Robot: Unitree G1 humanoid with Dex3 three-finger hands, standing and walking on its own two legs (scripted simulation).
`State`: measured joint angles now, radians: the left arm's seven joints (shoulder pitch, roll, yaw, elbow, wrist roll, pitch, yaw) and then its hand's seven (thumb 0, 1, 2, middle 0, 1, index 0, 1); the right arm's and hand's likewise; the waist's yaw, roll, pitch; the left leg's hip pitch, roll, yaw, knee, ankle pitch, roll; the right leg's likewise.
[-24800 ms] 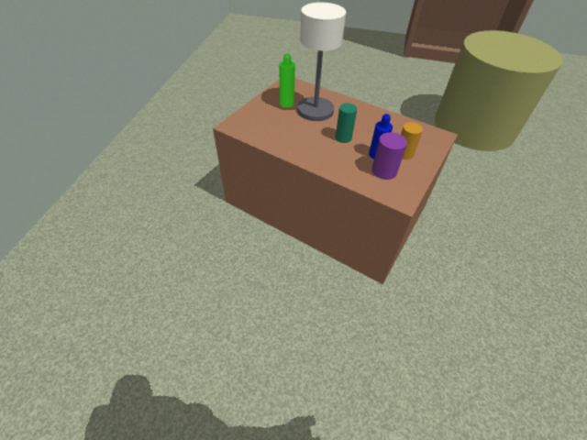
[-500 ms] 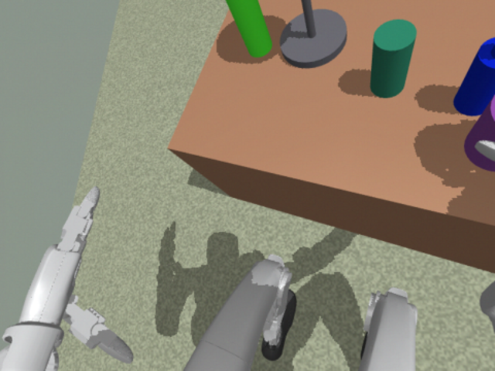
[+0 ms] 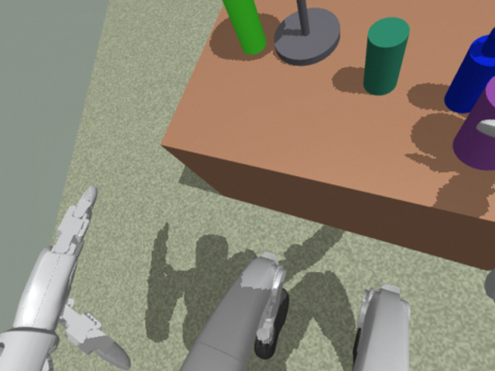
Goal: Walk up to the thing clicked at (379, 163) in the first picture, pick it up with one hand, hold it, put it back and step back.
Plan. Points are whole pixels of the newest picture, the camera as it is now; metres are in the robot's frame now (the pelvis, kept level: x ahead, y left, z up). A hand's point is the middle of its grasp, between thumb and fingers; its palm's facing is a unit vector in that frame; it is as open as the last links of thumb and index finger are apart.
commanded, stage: withdraw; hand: right
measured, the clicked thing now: out of the picture +0.54 -0.24 -0.08
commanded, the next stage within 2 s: rise in 0.36 s
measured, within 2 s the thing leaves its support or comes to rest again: rests again in 0.54 s
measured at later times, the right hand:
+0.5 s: hand out of the picture +0.53 -0.35 +0.06, palm faces +0.39 +0.92 -0.04, open 16.4 cm
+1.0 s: hand out of the picture +0.45 -0.37 +0.09, palm faces +0.39 +0.85 -0.34, open 17.1 cm
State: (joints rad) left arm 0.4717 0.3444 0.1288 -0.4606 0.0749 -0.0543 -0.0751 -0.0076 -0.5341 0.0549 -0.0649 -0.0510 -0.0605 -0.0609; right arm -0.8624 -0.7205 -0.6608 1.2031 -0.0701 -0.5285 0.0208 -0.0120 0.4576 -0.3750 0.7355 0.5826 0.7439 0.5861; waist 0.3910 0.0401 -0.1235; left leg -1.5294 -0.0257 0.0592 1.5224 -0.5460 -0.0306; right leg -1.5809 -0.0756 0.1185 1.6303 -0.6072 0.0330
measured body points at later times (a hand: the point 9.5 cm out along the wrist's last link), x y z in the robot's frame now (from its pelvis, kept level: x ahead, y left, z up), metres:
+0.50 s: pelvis +0.01 +0.00 +0.03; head +0.19 -0.09 +0.44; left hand +0.18 +0.26 +0.10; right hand +0.51 -0.39 +0.07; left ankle +0.08 +0.14 -0.54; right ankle +0.05 -0.13 -0.54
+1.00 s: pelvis +0.05 -0.02 +0.12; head +0.16 -0.07 +0.56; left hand +0.23 +0.18 +0.11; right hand +0.43 -0.42 +0.12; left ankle +0.08 +0.14 -0.54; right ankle +0.05 -0.13 -0.54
